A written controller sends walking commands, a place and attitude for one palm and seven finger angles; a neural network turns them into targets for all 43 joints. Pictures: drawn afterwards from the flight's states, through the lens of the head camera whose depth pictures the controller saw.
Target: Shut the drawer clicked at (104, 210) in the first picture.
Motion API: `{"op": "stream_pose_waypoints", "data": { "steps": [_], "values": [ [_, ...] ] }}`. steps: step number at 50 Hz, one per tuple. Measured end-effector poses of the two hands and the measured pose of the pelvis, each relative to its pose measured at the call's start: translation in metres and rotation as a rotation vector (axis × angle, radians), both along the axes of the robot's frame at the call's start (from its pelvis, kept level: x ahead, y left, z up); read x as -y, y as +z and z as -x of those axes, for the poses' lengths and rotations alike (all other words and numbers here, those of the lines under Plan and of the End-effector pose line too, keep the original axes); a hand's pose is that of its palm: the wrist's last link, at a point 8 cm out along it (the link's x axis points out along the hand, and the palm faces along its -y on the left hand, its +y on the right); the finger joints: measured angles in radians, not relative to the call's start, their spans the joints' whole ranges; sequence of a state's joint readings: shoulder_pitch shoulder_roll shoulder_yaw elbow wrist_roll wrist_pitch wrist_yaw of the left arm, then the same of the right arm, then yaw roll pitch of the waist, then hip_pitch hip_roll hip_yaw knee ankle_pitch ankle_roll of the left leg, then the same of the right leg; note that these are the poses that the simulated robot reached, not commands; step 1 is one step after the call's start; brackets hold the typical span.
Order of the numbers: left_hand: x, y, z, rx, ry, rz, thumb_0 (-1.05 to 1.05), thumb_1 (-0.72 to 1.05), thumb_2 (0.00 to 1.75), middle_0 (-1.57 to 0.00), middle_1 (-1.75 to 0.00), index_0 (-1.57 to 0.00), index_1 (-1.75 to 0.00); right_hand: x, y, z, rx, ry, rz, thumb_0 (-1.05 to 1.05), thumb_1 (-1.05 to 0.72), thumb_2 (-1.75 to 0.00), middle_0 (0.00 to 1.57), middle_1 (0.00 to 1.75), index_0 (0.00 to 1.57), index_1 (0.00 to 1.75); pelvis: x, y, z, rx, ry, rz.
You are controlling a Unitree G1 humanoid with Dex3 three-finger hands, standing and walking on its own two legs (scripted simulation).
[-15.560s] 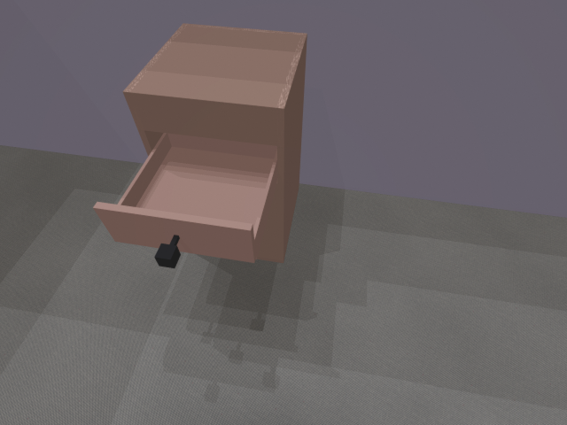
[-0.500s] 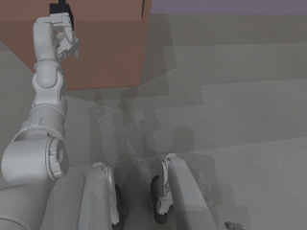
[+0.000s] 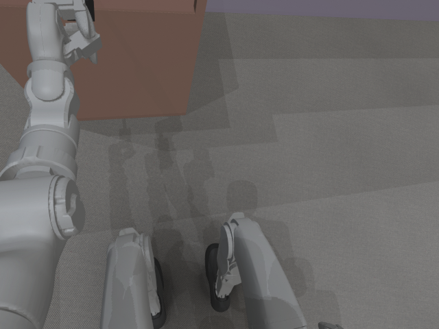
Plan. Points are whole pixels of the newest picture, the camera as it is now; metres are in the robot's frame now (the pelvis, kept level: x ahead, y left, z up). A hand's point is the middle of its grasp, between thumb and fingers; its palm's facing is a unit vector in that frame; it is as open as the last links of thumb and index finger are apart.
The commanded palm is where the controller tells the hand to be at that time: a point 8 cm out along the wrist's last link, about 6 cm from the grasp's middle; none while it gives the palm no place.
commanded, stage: pull the fist back off the drawer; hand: left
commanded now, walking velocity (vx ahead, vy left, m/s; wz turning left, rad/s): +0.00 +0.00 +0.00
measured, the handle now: out of the picture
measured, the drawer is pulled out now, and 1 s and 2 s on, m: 0.00 0.00 0.00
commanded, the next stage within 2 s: draw the hand back to the body in 0.40 s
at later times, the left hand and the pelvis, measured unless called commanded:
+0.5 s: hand (95, 52) +0.55 +0.15 +0.02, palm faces +0.07 -1.00 -0.03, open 3.2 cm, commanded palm +0.52 +0.17 +0.04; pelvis +0.04 +0.00 +0.03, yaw +1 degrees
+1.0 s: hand out of the picture +0.41 +0.18 +0.19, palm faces +0.04 -1.00 -0.04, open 3.2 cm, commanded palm +0.37 +0.23 +0.20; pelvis +0.08 +0.00 +0.15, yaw +4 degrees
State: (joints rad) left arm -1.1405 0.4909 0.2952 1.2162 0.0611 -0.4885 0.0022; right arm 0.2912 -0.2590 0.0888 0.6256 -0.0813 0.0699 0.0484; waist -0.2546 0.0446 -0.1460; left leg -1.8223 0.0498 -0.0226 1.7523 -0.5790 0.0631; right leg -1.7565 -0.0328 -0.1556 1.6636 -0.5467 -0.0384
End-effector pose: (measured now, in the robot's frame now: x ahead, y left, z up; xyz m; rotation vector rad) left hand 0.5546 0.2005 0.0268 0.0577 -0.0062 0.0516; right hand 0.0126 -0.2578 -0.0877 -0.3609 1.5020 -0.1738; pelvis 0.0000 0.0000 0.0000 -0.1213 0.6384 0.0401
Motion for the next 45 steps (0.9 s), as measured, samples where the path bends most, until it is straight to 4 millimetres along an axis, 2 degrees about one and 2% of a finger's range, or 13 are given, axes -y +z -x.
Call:
{"op": "stream_pose_waypoints", "data": {
  "steps": [6, 12, 21, 28, 31, 34, 40, 45],
  "values": [
    [0.001, 0.0, 0.002, 0.0, 0.002, 0.017, -0.07, 0.77, 0.95, -1.4, -1.6, -1.4, -1.6, -0.007, 0.002, 0.001, -0.014, -0.024, -0.022, 0.0, -0.91, -0.9, 0.2, 0.3, 0.2, 0.3, -0.004, 0.005, -0.005, -0.003, -0.007, -0.002],
    [0.002, -0.001, 0.007, -0.003, 0.011, 0.03, -0.03, 0.83, 0.91, -1.4, -1.6, -1.4, -1.6, -0.014, 0.005, -0.013, -0.013, -0.045, -0.053, 0.0, -0.91, -0.9, 0.2, 0.3, 0.2, 0.3, -0.007, 0.014, -0.015, -0.005, -0.018, -0.012],
    [0.003, -0.004, 0.027, -0.02, 0.012, 0.024, 0.0, 0.88, 0.9, -1.4, -1.6, -1.4, -1.6, -0.014, 0.006, -0.065, 0.043, -0.02, -0.088, 0.0, -0.91, -0.9, 0.2, 0.3, 0.2, 0.3, -0.007, 0.029, -0.034, -0.006, -0.016, -0.027],
    [0.0, 0.003, 0.028, 0.005, 0.016, 0.027, 0.01, 0.89, 0.9, -1.4, -1.6, -1.4, -1.6, -0.006, 0.006, -0.109, 0.11, 0.026, -0.077, 0.0, -0.91, -0.9, 0.2, 0.3, 0.2, 0.3, -0.003, 0.033, -0.044, -0.008, -0.008, -0.032],
    [-0.005, 0.02, 0.038, 0.034, 0.006, 0.01, 0.01, 0.9, 0.9, -1.4, -1.6, -1.4, -1.6, -0.006, 0.012, -0.126, 0.146, 0.013, -0.091, 0.0, -0.91, -0.9, 0.2, 0.3, 0.2, 0.3, -0.002, 0.042, -0.048, 0.005, -0.01, -0.038],
    [-0.009, 0.042, 0.062, 0.009, -0.016, -0.004, 0.01, 0.9, 0.9, -1.4, -1.6, -1.39, -1.6, -0.012, 0.025, -0.144, 0.183, 0.007, -0.127, 0.0, -0.91, -0.9, 0.2, 0.3, 0.2, 0.3, -0.002, 0.061, -0.053, 0.036, -0.01, -0.049],
    [-0.02, 0.09, 0.117, -0.073, 0.007, 0.012, 0.01, 0.9, 0.9, -1.4, -1.6, -1.4, -1.6, -0.025, 0.07, -0.186, 0.3, 0.053, -0.168, 0.0, -0.91, -0.9, 0.2, 0.3, 0.2, 0.3, 0.001, 0.108, -0.065, 0.112, 0.009, -0.067],
    [-0.026, 0.133, 0.144, -0.029, 0.022, 0.021, 0.01, 0.9, 0.9, -1.4, -1.6, -1.4, -1.6, -0.029, 0.11, -0.22, 0.434, 0.109, -0.162, 0.0, -0.91, -0.9, 0.2, 0.3, 0.2, 0.3, 0.003, 0.134, -0.074, 0.185, 0.03, -0.074]
  ]
}}
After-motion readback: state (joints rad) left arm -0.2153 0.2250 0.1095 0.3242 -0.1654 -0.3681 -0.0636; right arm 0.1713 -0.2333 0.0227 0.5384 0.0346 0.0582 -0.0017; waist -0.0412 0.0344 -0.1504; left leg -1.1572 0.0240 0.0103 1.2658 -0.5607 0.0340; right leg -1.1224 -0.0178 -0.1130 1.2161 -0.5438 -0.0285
